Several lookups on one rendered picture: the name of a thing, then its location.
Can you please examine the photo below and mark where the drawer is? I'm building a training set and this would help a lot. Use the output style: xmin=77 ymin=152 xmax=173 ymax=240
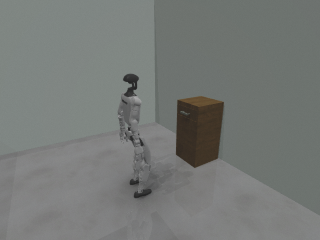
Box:
xmin=178 ymin=104 xmax=198 ymax=121

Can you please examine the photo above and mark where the cabinet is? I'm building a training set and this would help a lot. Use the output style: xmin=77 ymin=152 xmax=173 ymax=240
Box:
xmin=176 ymin=96 xmax=224 ymax=168

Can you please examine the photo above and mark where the robot head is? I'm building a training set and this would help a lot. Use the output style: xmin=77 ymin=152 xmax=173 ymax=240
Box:
xmin=123 ymin=73 xmax=139 ymax=97

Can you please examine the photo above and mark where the robot left hand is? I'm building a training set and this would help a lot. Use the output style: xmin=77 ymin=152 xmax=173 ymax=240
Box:
xmin=119 ymin=130 xmax=128 ymax=144

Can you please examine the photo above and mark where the right robot upper arm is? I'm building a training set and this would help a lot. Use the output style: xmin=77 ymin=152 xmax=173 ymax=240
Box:
xmin=129 ymin=97 xmax=142 ymax=125

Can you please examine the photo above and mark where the handle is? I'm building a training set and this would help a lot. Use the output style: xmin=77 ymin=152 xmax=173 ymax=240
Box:
xmin=180 ymin=111 xmax=190 ymax=116

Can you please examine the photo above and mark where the right robot thigh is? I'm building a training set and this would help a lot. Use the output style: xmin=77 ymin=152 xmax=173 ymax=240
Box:
xmin=132 ymin=136 xmax=151 ymax=170

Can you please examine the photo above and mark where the robot right hand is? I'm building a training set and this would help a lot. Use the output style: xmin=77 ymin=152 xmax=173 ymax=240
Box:
xmin=134 ymin=145 xmax=145 ymax=162

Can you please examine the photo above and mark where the left robot upper arm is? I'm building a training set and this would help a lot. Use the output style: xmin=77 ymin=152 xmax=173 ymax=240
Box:
xmin=117 ymin=92 xmax=126 ymax=116

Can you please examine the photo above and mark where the robot left forearm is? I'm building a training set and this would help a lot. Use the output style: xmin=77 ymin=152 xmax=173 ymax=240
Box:
xmin=117 ymin=114 xmax=126 ymax=131

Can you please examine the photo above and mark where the robot right forearm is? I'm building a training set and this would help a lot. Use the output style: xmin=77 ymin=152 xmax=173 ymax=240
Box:
xmin=130 ymin=120 xmax=141 ymax=147

